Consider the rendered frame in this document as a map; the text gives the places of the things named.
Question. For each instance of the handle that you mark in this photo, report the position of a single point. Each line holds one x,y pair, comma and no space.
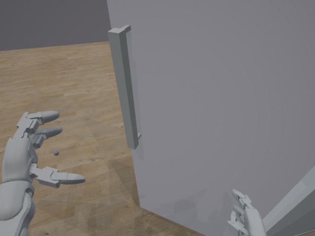
119,52

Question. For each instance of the fridge door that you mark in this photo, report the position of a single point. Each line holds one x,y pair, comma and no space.
224,98

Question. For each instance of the left robot forearm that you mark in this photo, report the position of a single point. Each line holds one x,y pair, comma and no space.
16,207

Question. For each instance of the robot right hand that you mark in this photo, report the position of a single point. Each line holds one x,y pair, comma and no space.
251,223

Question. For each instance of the robot left hand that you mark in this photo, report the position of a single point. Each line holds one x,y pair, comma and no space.
20,152

